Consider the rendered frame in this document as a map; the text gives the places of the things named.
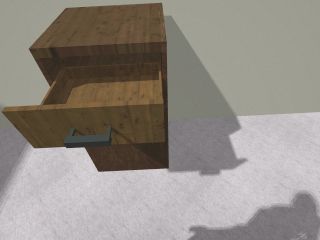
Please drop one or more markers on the cabinet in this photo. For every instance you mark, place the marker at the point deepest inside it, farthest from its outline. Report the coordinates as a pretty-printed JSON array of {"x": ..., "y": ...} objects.
[{"x": 110, "y": 35}]

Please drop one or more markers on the drawer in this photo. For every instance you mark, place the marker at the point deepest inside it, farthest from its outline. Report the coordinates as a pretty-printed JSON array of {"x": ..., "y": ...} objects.
[{"x": 89, "y": 99}]

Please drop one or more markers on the handle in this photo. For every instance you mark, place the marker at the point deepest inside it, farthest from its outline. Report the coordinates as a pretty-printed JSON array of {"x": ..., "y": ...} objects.
[{"x": 83, "y": 141}]

